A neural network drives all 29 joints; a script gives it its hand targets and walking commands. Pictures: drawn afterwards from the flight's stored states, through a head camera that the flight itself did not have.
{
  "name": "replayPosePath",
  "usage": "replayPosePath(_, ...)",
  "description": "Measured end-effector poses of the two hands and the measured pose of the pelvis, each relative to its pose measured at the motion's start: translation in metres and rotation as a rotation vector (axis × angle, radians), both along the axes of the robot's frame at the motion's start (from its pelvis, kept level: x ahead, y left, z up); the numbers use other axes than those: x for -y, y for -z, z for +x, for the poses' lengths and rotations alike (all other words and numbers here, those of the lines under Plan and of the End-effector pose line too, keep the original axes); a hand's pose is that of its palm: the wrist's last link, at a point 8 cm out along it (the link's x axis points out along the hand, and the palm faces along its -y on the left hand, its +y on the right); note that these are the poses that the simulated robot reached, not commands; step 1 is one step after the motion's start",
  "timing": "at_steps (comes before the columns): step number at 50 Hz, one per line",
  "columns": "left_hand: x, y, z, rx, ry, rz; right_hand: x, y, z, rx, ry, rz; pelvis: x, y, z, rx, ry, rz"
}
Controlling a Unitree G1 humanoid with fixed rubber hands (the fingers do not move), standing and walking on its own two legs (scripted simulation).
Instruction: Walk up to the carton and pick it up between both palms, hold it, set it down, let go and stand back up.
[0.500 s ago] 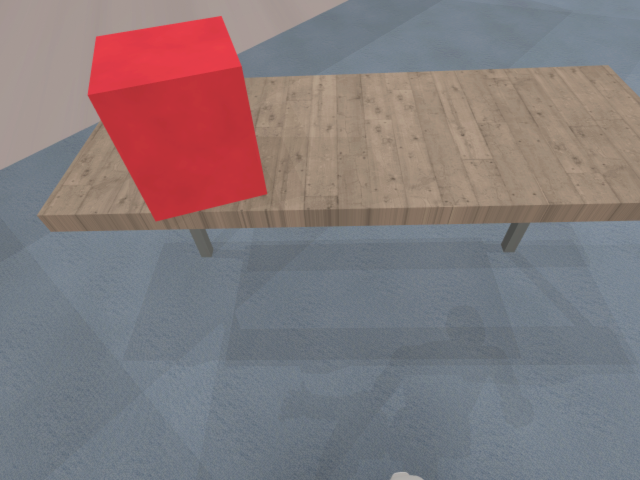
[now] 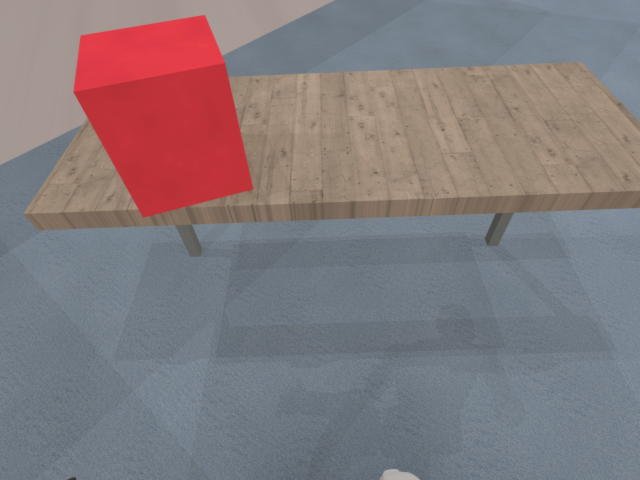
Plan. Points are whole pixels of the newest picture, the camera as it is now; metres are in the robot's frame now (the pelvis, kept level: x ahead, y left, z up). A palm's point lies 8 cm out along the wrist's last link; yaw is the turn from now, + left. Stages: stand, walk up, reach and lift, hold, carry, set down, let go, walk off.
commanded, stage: walk up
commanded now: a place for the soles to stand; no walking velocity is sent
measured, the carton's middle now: (173, 118) +0.71 +0.27 +0.08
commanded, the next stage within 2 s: none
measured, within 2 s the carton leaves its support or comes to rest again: neither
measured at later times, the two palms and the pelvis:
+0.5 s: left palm out of the picture +0.06 +0.34 -0.06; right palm out of the picture +0.07 -0.32 -0.09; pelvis +0.00 +0.01 +0.00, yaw +0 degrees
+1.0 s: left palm out of the picture +0.15 +0.45 -0.06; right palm out of the picture +0.11 -0.23 -0.07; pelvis +0.05 +0.11 +0.01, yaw +2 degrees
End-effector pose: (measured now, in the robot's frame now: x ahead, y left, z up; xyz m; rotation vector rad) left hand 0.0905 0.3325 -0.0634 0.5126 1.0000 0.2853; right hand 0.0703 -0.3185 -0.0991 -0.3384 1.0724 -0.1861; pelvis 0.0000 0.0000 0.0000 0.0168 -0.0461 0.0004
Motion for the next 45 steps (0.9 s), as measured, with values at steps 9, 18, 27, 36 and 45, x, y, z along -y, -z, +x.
replayPosePath(9, 0.001, -0.001, -0.013, -0.002, -0.007, -0.002, 0.001, -0.002, 0.001, 0.016, -0.012, 0.001, 0.002, -0.001, -0.005, 0.007, 0.0, 0.0)
replayPosePath(18, -0.001, 0.001, -0.003, 0.014, 0.01, -0.012, -0.001, -0.003, -0.006, 0.017, 0.004, -0.006, -0.002, 0.0, -0.007, 0.008, 0.003, -0.004)
replayPosePath(27, -0.025, -0.006, -0.038, -0.049, -0.017, 0.016, -0.005, -0.013, 0.01, 0.027, -0.032, -0.013, -0.014, -0.005, 0.001, 0.026, 0.0, -0.018)
replayPosePath(36, -0.099, 0.009, -0.053, -0.136, -0.037, 0.034, -0.054, -0.014, 0.03, -0.001, -0.075, -0.057, -0.073, 0.007, 0.014, 0.008, -0.016, -0.044)
replayPosePath(45, -0.117, -0.004, 0.022, -0.083, 0.011, -0.008, -0.085, -0.034, 0.033, -0.024, 0.002, -0.054, -0.101, -0.015, 0.04, -0.044, -0.024, -0.052)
